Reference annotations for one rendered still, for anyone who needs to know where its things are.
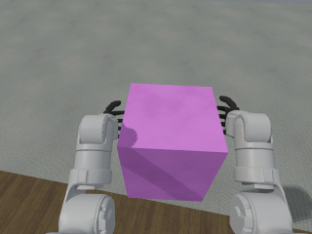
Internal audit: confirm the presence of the left robot upper arm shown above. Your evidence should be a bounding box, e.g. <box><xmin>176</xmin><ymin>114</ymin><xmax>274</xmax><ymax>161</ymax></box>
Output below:
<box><xmin>45</xmin><ymin>193</ymin><xmax>115</xmax><ymax>234</ymax></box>

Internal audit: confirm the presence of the left robot forearm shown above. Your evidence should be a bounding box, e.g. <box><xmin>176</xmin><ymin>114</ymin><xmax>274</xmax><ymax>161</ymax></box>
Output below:
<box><xmin>58</xmin><ymin>113</ymin><xmax>119</xmax><ymax>230</ymax></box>

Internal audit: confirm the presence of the robot left hand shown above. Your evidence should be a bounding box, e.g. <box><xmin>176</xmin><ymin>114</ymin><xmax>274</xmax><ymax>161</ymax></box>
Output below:
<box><xmin>103</xmin><ymin>100</ymin><xmax>125</xmax><ymax>138</ymax></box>

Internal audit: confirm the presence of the carton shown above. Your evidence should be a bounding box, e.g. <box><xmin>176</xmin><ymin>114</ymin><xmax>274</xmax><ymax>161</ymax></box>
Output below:
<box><xmin>117</xmin><ymin>83</ymin><xmax>229</xmax><ymax>202</ymax></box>

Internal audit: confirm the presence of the right robot forearm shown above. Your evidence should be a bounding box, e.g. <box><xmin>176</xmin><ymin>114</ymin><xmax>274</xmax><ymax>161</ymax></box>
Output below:
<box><xmin>225</xmin><ymin>110</ymin><xmax>293</xmax><ymax>228</ymax></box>

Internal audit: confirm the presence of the right robot upper arm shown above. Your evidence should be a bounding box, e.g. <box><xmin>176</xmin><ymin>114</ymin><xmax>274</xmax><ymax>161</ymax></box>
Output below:
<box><xmin>229</xmin><ymin>192</ymin><xmax>308</xmax><ymax>234</ymax></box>

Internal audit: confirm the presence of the robot right hand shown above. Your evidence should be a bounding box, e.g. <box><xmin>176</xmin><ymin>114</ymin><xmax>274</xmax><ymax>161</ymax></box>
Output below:
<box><xmin>216</xmin><ymin>96</ymin><xmax>240</xmax><ymax>135</ymax></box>

